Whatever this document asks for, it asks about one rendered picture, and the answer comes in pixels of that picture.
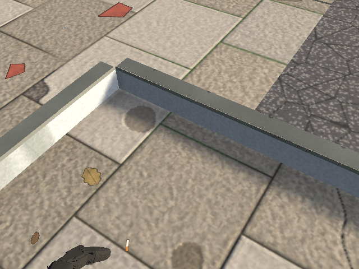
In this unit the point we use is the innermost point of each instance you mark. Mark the robot left hand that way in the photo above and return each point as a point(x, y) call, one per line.
point(80, 256)

